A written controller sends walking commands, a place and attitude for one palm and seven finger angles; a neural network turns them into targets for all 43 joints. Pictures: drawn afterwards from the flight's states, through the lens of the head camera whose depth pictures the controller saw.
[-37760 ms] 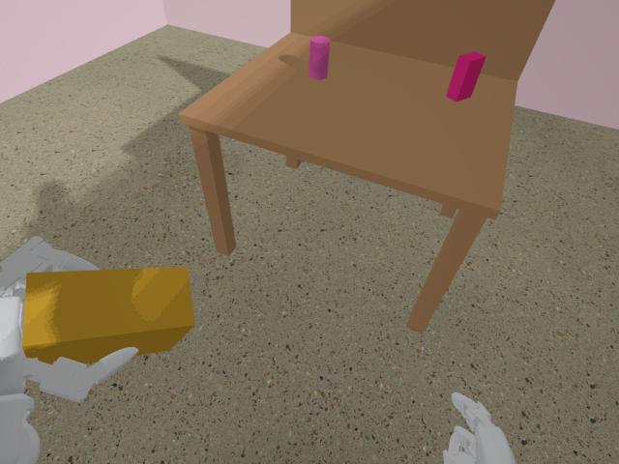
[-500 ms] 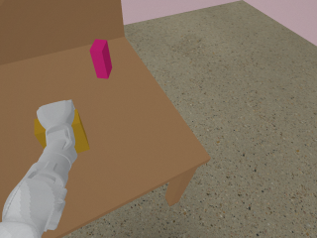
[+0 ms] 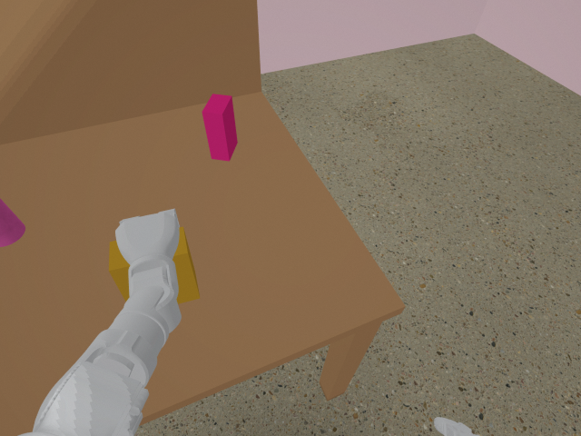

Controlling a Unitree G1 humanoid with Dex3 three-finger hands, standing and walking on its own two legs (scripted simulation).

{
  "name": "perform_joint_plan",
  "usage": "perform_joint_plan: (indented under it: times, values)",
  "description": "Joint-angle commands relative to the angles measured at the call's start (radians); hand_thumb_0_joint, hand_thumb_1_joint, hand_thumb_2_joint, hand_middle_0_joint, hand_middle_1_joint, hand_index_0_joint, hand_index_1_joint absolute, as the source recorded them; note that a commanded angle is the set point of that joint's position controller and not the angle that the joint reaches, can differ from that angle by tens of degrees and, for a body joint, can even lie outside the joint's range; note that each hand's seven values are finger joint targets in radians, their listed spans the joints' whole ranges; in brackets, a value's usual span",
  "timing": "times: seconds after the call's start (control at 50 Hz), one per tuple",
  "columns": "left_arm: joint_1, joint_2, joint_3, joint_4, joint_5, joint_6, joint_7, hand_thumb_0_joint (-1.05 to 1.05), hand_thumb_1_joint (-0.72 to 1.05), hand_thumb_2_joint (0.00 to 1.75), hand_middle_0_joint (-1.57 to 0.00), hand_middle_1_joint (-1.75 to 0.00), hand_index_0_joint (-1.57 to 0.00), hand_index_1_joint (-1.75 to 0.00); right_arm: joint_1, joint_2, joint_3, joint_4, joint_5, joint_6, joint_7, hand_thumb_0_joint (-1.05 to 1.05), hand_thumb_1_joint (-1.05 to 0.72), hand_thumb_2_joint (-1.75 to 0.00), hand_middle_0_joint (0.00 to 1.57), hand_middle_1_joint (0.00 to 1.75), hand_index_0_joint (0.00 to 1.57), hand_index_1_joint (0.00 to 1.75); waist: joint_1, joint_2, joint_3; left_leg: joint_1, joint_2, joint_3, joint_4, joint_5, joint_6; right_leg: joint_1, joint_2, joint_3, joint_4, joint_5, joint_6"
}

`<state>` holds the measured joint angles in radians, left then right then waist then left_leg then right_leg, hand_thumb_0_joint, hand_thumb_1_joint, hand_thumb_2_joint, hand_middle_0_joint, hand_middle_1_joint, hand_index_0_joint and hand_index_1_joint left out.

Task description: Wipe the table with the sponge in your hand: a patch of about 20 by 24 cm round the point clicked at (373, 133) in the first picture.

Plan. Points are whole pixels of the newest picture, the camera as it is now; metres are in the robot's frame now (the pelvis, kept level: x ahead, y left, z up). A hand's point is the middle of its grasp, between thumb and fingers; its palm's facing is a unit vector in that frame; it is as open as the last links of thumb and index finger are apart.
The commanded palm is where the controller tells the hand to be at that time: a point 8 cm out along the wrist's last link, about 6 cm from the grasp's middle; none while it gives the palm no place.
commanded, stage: wipe back along the middle lane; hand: left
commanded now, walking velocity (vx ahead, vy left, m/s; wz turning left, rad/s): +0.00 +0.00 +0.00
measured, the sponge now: (160, 279) +0.37 +0.25 -0.06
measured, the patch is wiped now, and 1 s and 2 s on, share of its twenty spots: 0.40 0.45 0.70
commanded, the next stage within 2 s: slide across to the third lane in 0.76 s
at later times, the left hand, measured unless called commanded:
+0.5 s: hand (162, 287) +0.33 +0.22 -0.01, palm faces -0.05 -0.03 -1.00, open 10.3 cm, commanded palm +0.28 +0.20 +0.02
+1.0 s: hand (170, 301) +0.31 +0.20 -0.01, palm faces -0.09 -0.03 -1.00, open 10.3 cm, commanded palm +0.28 +0.17 +0.03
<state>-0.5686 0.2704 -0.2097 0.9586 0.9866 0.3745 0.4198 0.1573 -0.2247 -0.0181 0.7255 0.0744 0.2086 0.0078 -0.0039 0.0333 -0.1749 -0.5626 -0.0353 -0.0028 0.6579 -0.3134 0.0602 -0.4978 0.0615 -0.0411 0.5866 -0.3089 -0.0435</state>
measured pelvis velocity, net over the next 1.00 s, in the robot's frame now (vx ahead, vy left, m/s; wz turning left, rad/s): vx -0.01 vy -0.02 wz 0.01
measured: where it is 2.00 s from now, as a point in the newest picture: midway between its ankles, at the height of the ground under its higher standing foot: outside the picture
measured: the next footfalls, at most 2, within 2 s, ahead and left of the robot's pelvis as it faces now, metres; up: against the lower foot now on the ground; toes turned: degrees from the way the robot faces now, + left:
none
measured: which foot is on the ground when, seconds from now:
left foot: down 0.00-1.00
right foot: down 0.00-1.00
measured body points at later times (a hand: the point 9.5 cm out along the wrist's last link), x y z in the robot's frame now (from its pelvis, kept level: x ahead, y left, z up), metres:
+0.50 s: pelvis +0.00 -0.01 +0.00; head +0.00 -0.01 +0.45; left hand +0.33 +0.22 +0.05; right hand +0.17 -0.25 -0.10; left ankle +0.00 +0.08 -0.72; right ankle -0.02 -0.10 -0.72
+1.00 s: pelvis -0.01 -0.02 +0.00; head -0.01 -0.04 +0.45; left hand +0.31 +0.20 +0.05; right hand +0.18 -0.25 -0.10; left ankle +0.00 +0.08 -0.72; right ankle -0.02 -0.10 -0.72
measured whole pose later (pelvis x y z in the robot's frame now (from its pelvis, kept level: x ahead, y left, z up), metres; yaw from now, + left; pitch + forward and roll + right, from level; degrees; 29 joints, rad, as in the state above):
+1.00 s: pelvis -0.01 -0.02 +0.00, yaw +0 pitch +7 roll -1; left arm -0.30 0.22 -0.31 0.63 0.98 0.50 0.35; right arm 0.09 -0.24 0.00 0.69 0.09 0.21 -0.02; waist 0.04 0.05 -0.14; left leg -0.44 -0.03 -0.01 0.62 -0.29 0.04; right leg -0.40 0.07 -0.04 0.59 -0.31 -0.07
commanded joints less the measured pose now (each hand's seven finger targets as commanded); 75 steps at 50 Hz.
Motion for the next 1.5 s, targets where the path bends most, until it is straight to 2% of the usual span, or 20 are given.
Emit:
perform_joint_plan:
  times: [0.0,0.06,0.2,0.26,0.36,0.5,0.62,0.66,0.74,0.8,0.82,0.94,1.0,1.12,1.16,1.22,1.24,1.42,1.46,1.48]
  values:
    - [-0.123,-0.002,-0.029,-0.059,0.003,0.023,-0.035,0.00,0.10,1.30,-1.20,-1.60,-1.20,-1.60,-0.064,-0.145,-0.050,-0.111,-0.002,-0.020,-0.005,0.00,-0.90,-0.90,0.20,0.30,0.20,0.30,-0.015,-0.072,-0.182,0.198,0.041,-0.059,-0.063,0.290,-0.029,0.077,-0.022,0.031,-0.063,0.298,-0.033]
    - [-0.114,-0.035,-0.058,-0.103,0.000,0.039,-0.039,0.00,0.10,1.30,-1.20,-1.60,-1.20,-1.60,-0.082,-0.142,-0.050,-0.120,-0.001,-0.015,-0.004,0.00,-0.90,-0.90,0.20,0.30,0.20,0.30,-0.015,-0.056,-0.182,0.221,0.045,-0.064,-0.062,0.317,-0.035,0.071,-0.021,0.023,-0.056,0.302,-0.037]
    - [0.017,0.017,-0.013,-0.168,-0.015,0.089,-0.051,0.00,0.10,1.30,-1.20,-1.60,-1.20,-1.60,-0.120,-0.147,-0.040,-0.143,0.005,-0.007,-0.012,0.00,-0.90,-0.90,0.20,0.30,0.20,0.30,0.013,-0.106,-0.162,0.185,0.025,-0.048,-0.076,0.288,-0.024,0.162,-0.030,0.052,-0.070,0.364,-0.035]
    - [0.061,0.004,-0.030,-0.226,-0.017,0.095,-0.061,0.00,0.10,1.30,-1.20,-1.60,-1.20,-1.60,-0.139,-0.145,-0.038,-0.158,0.008,-0.010,-0.012,0.00,-0.90,-0.90,0.20,0.30,0.20,0.30,0.018,-0.078,-0.159,0.202,0.024,-0.048,-0.078,0.292,-0.025,0.167,-0.030,0.053,-0.071,0.365,-0.037]
    - [0.137,0.001,-0.035,-0.297,-0.019,0.108,-0.071,0.00,0.10,1.30,-1.20,-1.60,-1.20,-1.60,-0.164,-0.145,-0.034,-0.175,0.012,-0.017,-0.015,0.00,-0.90,-0.90,0.20,0.30,0.20,0.30,0.024,-0.101,-0.141,0.205,0.018,-0.048,-0.084,0.291,-0.025,0.189,-0.031,0.064,-0.074,0.386,-0.037]
    - [0.138,-0.048,-0.095,-0.344,-0.010,0.124,-0.086,0.00,0.10,1.30,-1.20,-1.60,-1.20,-1.60,-0.193,-0.140,-0.030,-0.185,0.017,-0.025,-0.017,0.00,-0.90,-0.90,0.20,0.30,0.20,0.30,0.021,-0.078,-0.103,0.224,0.018,-0.052,-0.097,0.238,-0.025,0.145,-0.027,0.061,-0.084,0.292,-0.042]
    - [0.173,-0.009,-0.048,-0.371,-0.019,0.119,-0.091,0.00,0.10,1.30,-1.20,-1.60,-1.20,-1.60,-0.214,-0.141,-0.027,-0.191,0.018,-0.027,-0.024,0.00,-0.90,-0.90,0.20,0.30,0.20,0.30,0.040,-0.098,-0.108,0.208,0.011,-0.054,-0.106,0.210,-0.025,0.174,-0.027,0.079,-0.087,0.279,-0.043]
    - [0.161,-0.024,-0.074,-0.377,-0.017,0.119,-0.093,0.00,0.10,1.30,-1.20,-1.60,-1.20,-1.60,-0.220,-0.139,-0.023,-0.194,0.018,-0.027,-0.028,0.00,-0.90,-0.90,0.20,0.30,0.20,0.30,0.028,-0.109,-0.085,0.205,0.008,-0.048,-0.107,0.183,-0.021,0.164,-0.029,0.081,-0.099,0.252,-0.037]
    - [0.195,-0.032,-0.080,-0.388,-0.010,0.115,-0.096,0.00,0.10,1.30,-1.20,-1.60,-1.20,-1.60,-0.224,-0.137,-0.024,-0.200,0.017,-0.031,-0.025,0.00,-0.90,-0.90,0.20,0.30,0.20,0.30,0.039,-0.094,-0.087,0.216,0.009,-0.054,-0.108,0.181,-0.022,0.154,-0.024,0.076,-0.093,0.223,-0.042]
    - [0.137,-0.042,-0.097,-0.371,0.000,0.114,-0.095,0.00,0.10,1.30,-1.20,-1.60,-1.20,-1.60,-0.227,-0.135,-0.022,-0.191,0.016,-0.030,-0.028,0.00,-0.90,-0.90,0.20,0.30,0.20,0.30,0.021,-0.091,-0.060,0.202,0.008,-0.049,-0.105,0.149,-0.021,0.125,-0.027,0.082,-0.101,0.193,-0.039]
    - [0.128,-0.028,-0.073,-0.377,-0.006,0.112,-0.095,0.00,0.10,1.30,-1.20,-1.60,-1.20,-1.60,-0.228,-0.136,-0.025,-0.191,0.017,-0.033,-0.030,0.00,-0.90,-0.90,0.20,0.30,0.20,0.30,0.032,-0.092,-0.076,0.204,0.009,-0.055,-0.112,0.147,-0.022,0.131,-0.024,0.083,-0.100,0.182,-0.041]
    - [0.065,-0.078,-0.130,-0.439,-0.019,0.090,-0.091,0.00,0.10,1.30,-1.20,-1.60,-1.20,-1.60,-0.230,-0.129,-0.030,-0.190,0.015,-0.045,-0.026,0.00,-0.90,-0.90,0.20,0.30,0.20,0.30,0.016,-0.073,-0.144,0.247,0.012,-0.049,-0.089,0.198,-0.014,0.161,-0.029,0.079,-0.085,0.263,-0.037]
    - [0.042,-0.083,-0.138,-0.426,-0.026,0.083,-0.092,0.00,0.10,1.30,-1.20,-1.60,-1.20,-1.60,-0.233,-0.128,-0.027,-0.183,0.016,-0.047,-0.027,0.00,-0.90,-0.90,0.20,0.30,0.20,0.30,0.008,-0.116,-0.123,0.229,0.010,-0.049,-0.095,0.180,-0.011,0.168,-0.033,0.090,-0.098,0.268,-0.030]
    - [-0.006,-0.069,-0.114,-0.443,-0.033,0.071,-0.077,0.00,0.10,1.30,-1.20,-1.60,-1.20,-1.60,-0.246,-0.125,-0.033,-0.173,0.018,-0.054,-0.024,0.00,-0.90,-0.90,0.20,0.30,0.20,0.30,0.019,-0.098,-0.149,0.258,0.014,-0.051,-0.108,0.204,-0.012,0.192,-0.033,0.090,-0.103,0.290,-0.033]
    - [-0.017,-0.110,-0.154,-0.422,-0.027,0.074,-0.073,0.00,0.10,1.30,-1.20,-1.60,-1.20,-1.60,-0.238,-0.120,-0.032,-0.167,0.016,-0.055,-0.020,0.00,-0.90,-0.90,0.20,0.30,0.20,0.30,0.011,-0.102,-0.136,0.258,0.014,-0.044,-0.107,0.207,-0.011,0.187,-0.035,0.082,-0.102,0.298,-0.029]
    - [-0.035,-0.078,-0.111,-0.397,-0.030,0.083,-0.059,0.00,0.10,1.30,-1.20,-1.60,-1.20,-1.60,-0.253,-0.123,-0.034,-0.160,0.017,-0.053,-0.015,0.00,-0.90,-0.90,0.20,0.30,0.20,0.30,0.025,-0.107,-0.137,0.254,0.014,-0.046,-0.116,0.210,-0.016,0.195,-0.032,0.091,-0.106,0.302,-0.034]
    - [-0.050,-0.122,-0.158,-0.394,-0.030,0.086,-0.057,0.00,0.10,1.30,-1.20,-1.60,-1.20,-1.60,-0.251,-0.117,-0.032,-0.163,0.017,-0.052,-0.014,0.00,-0.90,-0.90,0.20,0.30,0.20,0.30,0.014,-0.097,-0.130,0.257,0.014,-0.039,-0.116,0.201,-0.014,0.191,-0.036,0.079,-0.108,0.289,-0.028]
    - [-0.150,-0.105,-0.120,-0.307,-0.032,0.119,-0.025,0.00,0.10,1.30,-1.20,-1.60,-1.20,-1.60,-0.265,-0.113,-0.032,-0.142,0.014,-0.043,-0.011,0.00,-0.90,-0.90,0.20,0.30,0.20,0.30,0.017,-0.106,-0.161,0.233,0.010,-0.027,-0.121,0.193,-0.019,0.219,-0.040,0.099,-0.116,0.312,-0.026]
    - [-0.202,-0.146,-0.162,-0.279,-0.030,0.122,-0.021,0.00,0.10,1.30,-1.20,-1.60,-1.20,-1.60,-0.255,-0.107,-0.030,-0.134,0.015,-0.043,-0.011,0.00,-0.90,-0.90,0.20,0.30,0.20,0.30,-0.002,-0.107,-0.147,0.236,0.012,-0.021,-0.115,0.181,-0.017,0.196,-0.042,0.087,-0.116,0.298,-0.021]
    - [-0.192,-0.146,-0.156,-0.260,-0.031,0.125,-0.019,0.00,0.10,1.30,-1.20,-1.60,-1.20,-1.60,-0.252,-0.107,-0.031,-0.132,0.013,-0.043,-0.010,0.00,-0.90,-0.90,0.20,0.30,0.20,0.30,0.006,-0.106,-0.161,0.233,0.011,-0.018,-0.115,0.185,-0.017,0.205,-0.044,0.090,-0.116,0.301,-0.022]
